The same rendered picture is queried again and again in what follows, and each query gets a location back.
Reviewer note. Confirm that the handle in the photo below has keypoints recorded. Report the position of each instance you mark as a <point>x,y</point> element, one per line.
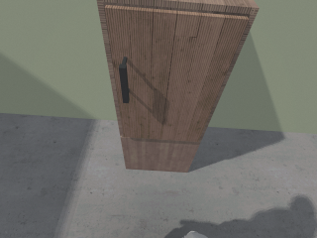
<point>124,81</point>

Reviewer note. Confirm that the cupboard door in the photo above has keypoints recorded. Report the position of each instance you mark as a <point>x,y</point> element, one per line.
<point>176,64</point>

